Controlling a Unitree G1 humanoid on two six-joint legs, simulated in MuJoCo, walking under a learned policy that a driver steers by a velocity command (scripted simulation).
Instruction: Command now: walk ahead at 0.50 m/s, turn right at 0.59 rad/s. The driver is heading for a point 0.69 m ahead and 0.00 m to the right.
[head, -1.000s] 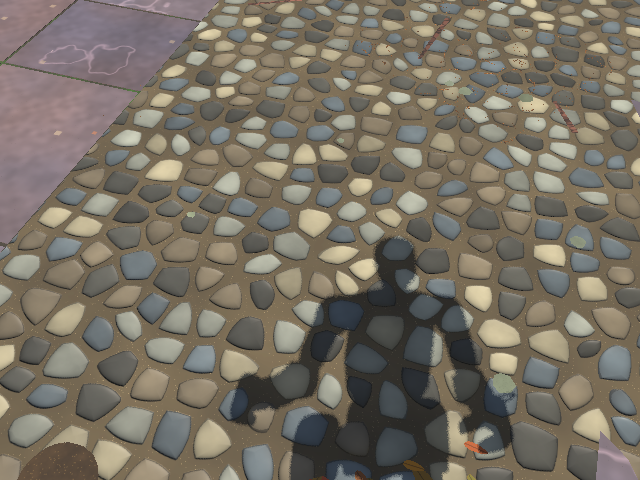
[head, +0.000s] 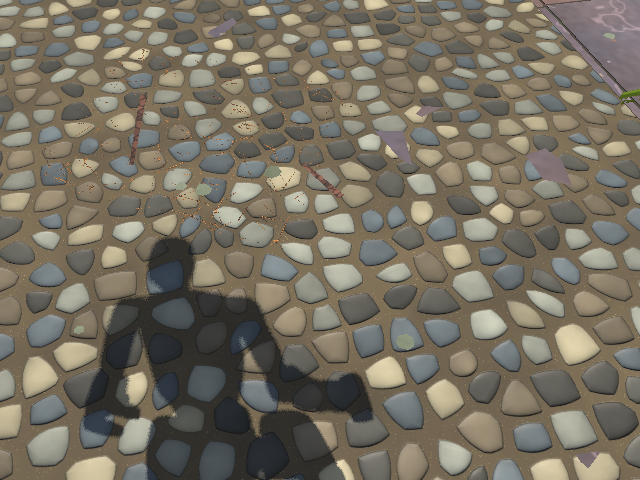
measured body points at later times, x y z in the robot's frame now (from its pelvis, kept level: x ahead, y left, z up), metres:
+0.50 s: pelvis +0.26 -0.08 +0.00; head +0.30 -0.10 +0.44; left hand +0.47 +0.14 -0.10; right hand +0.30 -0.38 -0.12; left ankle +0.25 +0.08 -0.65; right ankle +0.29 -0.16 -0.74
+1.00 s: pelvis +0.43 -0.09 +0.00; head +0.47 -0.08 +0.44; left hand +0.61 +0.17 -0.11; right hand +0.54 -0.38 -0.10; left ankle +0.51 -0.01 -0.74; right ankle +0.38 -0.22 -0.67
